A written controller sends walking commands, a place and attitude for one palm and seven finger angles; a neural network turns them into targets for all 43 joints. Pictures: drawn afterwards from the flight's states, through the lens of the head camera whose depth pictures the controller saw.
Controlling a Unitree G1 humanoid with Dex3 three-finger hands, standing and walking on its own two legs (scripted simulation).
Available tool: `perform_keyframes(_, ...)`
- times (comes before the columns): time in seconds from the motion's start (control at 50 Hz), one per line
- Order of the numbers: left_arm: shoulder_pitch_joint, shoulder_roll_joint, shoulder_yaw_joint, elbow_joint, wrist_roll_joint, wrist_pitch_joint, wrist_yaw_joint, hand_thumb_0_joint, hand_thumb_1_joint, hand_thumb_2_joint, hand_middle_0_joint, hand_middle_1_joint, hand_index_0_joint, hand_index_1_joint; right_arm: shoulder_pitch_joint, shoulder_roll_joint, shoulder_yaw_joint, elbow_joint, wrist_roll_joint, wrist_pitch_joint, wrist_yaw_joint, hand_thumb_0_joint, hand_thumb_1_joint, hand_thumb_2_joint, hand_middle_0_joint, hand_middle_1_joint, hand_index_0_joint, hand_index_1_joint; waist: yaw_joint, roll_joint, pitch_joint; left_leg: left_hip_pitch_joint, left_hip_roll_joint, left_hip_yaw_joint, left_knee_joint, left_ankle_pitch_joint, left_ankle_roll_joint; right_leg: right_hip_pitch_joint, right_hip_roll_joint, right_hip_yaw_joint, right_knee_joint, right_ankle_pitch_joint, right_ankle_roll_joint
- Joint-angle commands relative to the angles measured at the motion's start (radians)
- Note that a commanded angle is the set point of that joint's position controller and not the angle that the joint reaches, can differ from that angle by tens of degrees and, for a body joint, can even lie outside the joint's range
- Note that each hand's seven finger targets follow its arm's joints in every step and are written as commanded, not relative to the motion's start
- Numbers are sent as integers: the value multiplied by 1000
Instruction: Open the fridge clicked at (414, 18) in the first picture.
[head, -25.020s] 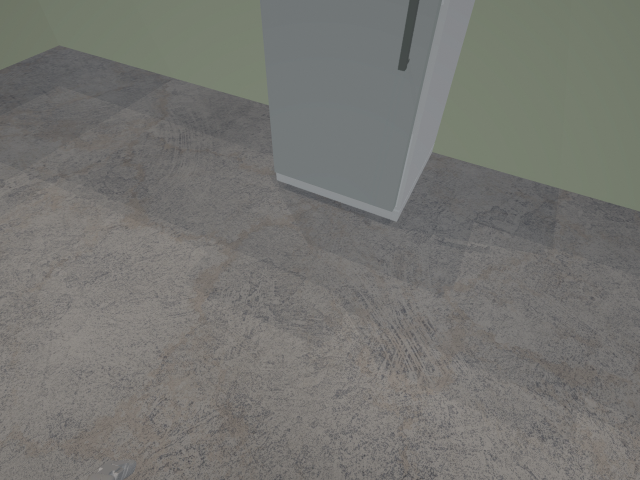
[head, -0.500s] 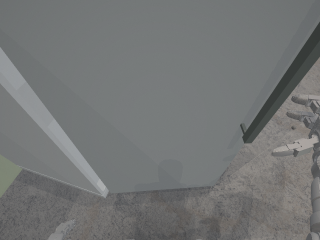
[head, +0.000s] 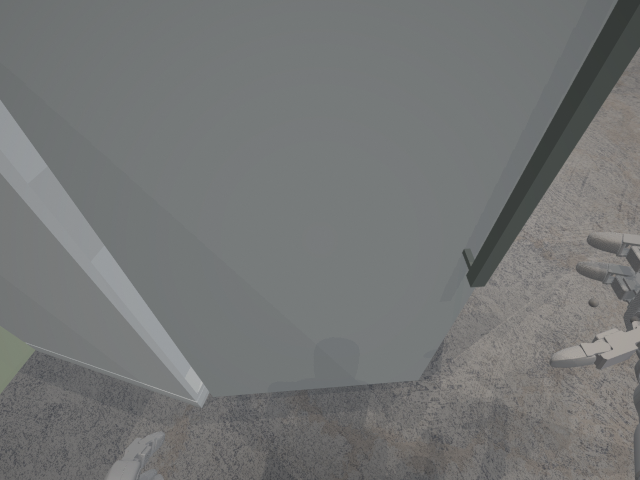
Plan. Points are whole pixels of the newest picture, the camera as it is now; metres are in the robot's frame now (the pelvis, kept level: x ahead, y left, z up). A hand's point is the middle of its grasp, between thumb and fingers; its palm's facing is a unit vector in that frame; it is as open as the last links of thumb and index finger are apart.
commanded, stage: slip the hand off the handle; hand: right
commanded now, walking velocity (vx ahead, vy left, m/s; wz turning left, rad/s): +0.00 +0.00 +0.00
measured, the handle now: (544, 137) +0.44 -0.20 +0.22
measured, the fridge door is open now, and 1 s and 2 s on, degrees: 68 68 68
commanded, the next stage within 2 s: draw the hand back to the body in 0.34 s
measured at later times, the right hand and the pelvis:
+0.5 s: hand (614, 365) +0.25 -0.27 +0.09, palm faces +0.22 +0.95 -0.20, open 14.7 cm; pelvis -0.02 +0.02 +0.00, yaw -2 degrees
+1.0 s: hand out of the picture +0.22 -0.26 +0.13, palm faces +0.13 +0.99 -0.10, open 14.5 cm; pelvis -0.01 +0.02 +0.01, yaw -1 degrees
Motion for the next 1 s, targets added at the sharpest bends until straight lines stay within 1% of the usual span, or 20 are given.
perform_keyframes(0.0,-59,160,51,-117,-3,-68,24,0,900,900,-200,-300,-200,-300,-257,-267,-65,-255,20,-59,-19,0,550,-200,250,1150,250,1150,-10,-92,-222,10,-83,-21,-91,177,36,222,43,103,-140,199,5)
perform_keyframes(0.12,-108,151,40,-128,-5,-94,33,0,900,900,-200,-300,-200,-300,-189,-213,-21,-323,29,-56,-9,0,550,-200,250,1150,250,1150,-22,-84,-218,25,-76,-16,-103,153,37,239,45,111,-156,169,7)
perform_keyframes(0.26,-145,151,32,-141,-2,-112,40,0,900,900,-200,-300,-200,-300,-41,-228,-63,-365,43,-31,-17,0,550,-200,250,1150,250,1150,-48,-43,-189,60,-69,-19,-115,150,36,223,51,102,-162,156,4)
perform_keyframes(0.32,-161,145,26,-136,-6,-117,45,0,900,900,-200,-300,-200,-300,-52,-221,-62,-372,52,-27,-10,0,550,-200,250,1150,250,1150,-39,-34,-147,45,-64,-23,-129,119,32,204,52,99,-167,118,6)
perform_keyframes(0.38,-166,143,23,-123,-3,-130,53,0,900,900,-200,-300,-200,-300,-126,-217,-40,-408,47,-43,-3,0,550,-200,250,1150,250,1150,-25,-86,-158,39,-62,-30,-134,115,35,222,54,95,-162,118,6)
perform_keyframes(0.44,-165,144,24,-110,-4,-142,59,0,900,900,-200,-300,-200,-300,-138,-207,-28,-377,52,-52,7,0,550,-200,250,1150,250,1150,-21,-67,-146,27,-59,-39,-144,92,32,217,58,95,-157,93,4)
perform_keyframes(0.46,-181,158,18,-111,-33,-159,73,0,900,900,-200,-300,-200,-300,-168,-95,-8,-366,254,-25,123,0,550,-200,250,1150,250,1150,-5,-19,-205,120,-50,-57,-182,127,42,263,59,95,-171,110,4)
perform_keyframes(0.48,-185,167,22,-103,-42,-171,87,0,900,900,-200,-300,-200,-300,-187,-211,-72,-371,280,-8,184,0,550,-200,250,1150,250,1150,-26,-21,-216,149,-43,-75,-189,151,38,266,56,92,-166,124,3)
perform_keyframes(0.5,-184,174,18,-107,-39,-178,99,0,900,900,-200,-300,-200,-300,-199,-264,-109,-369,305,10,239,0,550,-200,250,1150,250,1150,-27,-35,-237,173,-37,-88,-189,182,34,264,60,92,-164,151,-1)
perform_keyframes(0.54,-178,159,8,-122,-40,-188,101,0,900,900,-200,-300,-200,-300,-151,-291,-116,-341,286,37,295,0,550,-200,250,1150,250,1150,-41,-62,-186,163,-37,-79,-183,202,33,255,64,96,-174,174,-3)
perform_keyframes(0.56,-179,157,8,-127,-35,-193,98,0,900,900,-200,-300,-200,-300,-117,-294,-127,-347,271,43,284,0,550,-200,250,1150,250,1150,-49,-90,-179,162,-37,-73,-180,210,34,266,65,95,-177,188,-2)
perform_keyframes(0.58,-180,144,2,-140,-38,-197,90,0,900,900,-200,-300,-200,-300,-52,-245,-101,-331,268,58,272,0,550,-200,250,1150,250,1150,-56,-84,-138,147,-37,-65,-185,192,33,253,64,95,-191,174,1)
perform_keyframes(0.6,-176,147,4,-147,-39,-199,85,0,900,900,-200,-300,-200,-300,-26,-248,-120,-328,270,70,253,0,550,-200,250,1150,250,1150,-59,-55,-110,140,-38,-59,-189,172,31,239,62,97,-199,155,3)
perform_keyframes(0.64,-175,154,9,-163,-40,-201,77,0,900,900,-200,-300,-200,-300,10,-248,-147,-330,281,93,231,0,550,-200,250,1150,250,1150,-63,5,-104,141,-36,-65,-200,136,26,223,61,93,-203,130,3)
perform_keyframes(0.7,-177,156,14,-178,-43,-211,69,0,900,900,-200,-300,-200,-300,54,-252,-173,-387,297,109,222,0,550,-200,250,1150,250,1150,-70,9,-128,169,-27,-86,-205,161,24,231,57,85,-196,152,4)
perform_keyframes(0.74,-176,152,13,-191,-46,-217,66,0,900,900,-200,-300,-200,-300,82,-218,-145,-440,295,114,224,0,550,-200,250,1150,250,1150,-68,-7,-124,168,-36,-73,-201,184,22,247,56,81,-203,167,4)
perform_keyframes(0.84,-175,158,13,-171,-45,-233,77,0,900,900,-200,-300,-200,-300,50,-228,-141,-528,286,117,207,0,550,-200,250,1150,250,1150,-53,-53,-92,159,-47,-63,-227,153,23,283,54,85,-226,147,4)
perform_keyframes(0.94,-188,153,8,-164,-42,-247,85,0,900,900,-200,-300,-200,-300,114,-219,-143,-598,282,134,190,0,369,-287,244,1044,244,1044,-64,-50,-93,190,-51,-48,-246,176,24,319,54,89,-254,167,3)
perform_keyframes(0.96,-209,137,13,-156,2,-233,82,0,900,900,-200,-300,-200,-300,121,-359,-230,-651,119,113,-37,0,332,-305,242,1023,242,1023,-114,-36,-29,200,-25,-84,-327,146,37,299,59,60,-263,149,13)
perform_keyframes(0.98,-234,119,7,-147,12,-229,84,0,900,900,-200,-300,-200,-300,209,-184,-125,-633,99,116,-126,0,296,-322,241,1001,241,1001,-86,-31,2,191,-16,-64,-350,123,34,313,60,50,-276,132,18)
